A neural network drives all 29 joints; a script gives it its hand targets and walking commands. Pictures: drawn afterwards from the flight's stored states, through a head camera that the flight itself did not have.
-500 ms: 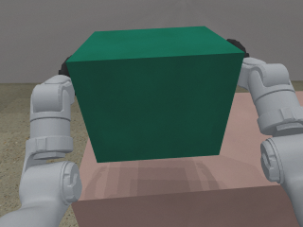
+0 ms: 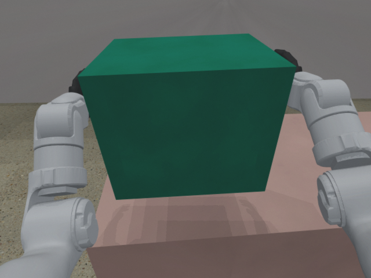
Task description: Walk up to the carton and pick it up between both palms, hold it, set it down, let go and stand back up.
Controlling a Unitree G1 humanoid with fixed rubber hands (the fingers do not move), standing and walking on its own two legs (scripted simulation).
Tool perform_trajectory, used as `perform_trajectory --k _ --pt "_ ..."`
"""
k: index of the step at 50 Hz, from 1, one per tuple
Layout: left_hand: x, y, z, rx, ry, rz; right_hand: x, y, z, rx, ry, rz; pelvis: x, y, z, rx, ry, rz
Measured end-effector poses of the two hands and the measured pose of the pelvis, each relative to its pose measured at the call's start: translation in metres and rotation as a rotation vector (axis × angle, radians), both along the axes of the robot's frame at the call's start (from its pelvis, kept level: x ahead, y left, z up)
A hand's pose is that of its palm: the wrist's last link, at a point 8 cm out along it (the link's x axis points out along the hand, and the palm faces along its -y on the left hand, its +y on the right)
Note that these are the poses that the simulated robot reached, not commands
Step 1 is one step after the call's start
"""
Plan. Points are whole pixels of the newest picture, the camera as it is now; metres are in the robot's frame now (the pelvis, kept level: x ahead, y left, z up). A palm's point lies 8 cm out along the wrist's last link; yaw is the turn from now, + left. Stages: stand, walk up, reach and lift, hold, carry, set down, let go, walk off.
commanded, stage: hold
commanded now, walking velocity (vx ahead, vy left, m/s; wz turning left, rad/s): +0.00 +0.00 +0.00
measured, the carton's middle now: (186, 111) +0.40 +0.00 +0.26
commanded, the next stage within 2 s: set down in 1.34 s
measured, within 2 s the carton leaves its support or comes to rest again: neither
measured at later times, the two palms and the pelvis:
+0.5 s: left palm (82, 104) +0.36 +0.21 +0.30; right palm (293, 83) +0.36 -0.20 +0.34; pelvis +0.00 +0.00 +0.00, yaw +0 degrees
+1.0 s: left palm (81, 103) +0.36 +0.21 +0.30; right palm (291, 83) +0.36 -0.20 +0.34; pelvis +0.00 +0.00 +0.00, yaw +0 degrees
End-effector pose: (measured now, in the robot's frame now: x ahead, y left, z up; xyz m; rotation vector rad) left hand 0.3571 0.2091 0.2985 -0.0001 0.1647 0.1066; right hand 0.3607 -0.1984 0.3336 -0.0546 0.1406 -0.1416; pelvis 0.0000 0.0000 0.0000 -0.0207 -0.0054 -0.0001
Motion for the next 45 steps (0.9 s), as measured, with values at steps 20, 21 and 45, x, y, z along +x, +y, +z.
perform_trajectory --k 20,21,45 --pt "0.0002 -0.0025 -0.0007 0.002 -0.002 -0.012 -0.0039 -0.0021 0.0036 0.004 -0.001 -0.011 -0.0005 0.0032 0.0 -0.001 -0.004 -0.007" --pt "0.0001 -0.0027 -0.0007 0.002 -0.002 -0.012 -0.004 -0.0023 0.0037 0.003 -0.001 -0.011 -0.0007 0.0032 0.0 -0.001 -0.004 -0.008" --pt "0.0003 -0.0019 -0.0001 0.004 0.003 -0.002 0.0 -0.0018 0.0015 -0.004 0.005 0.0 -0.001 -0.0003 0.0001 0.0 0.002 -0.001"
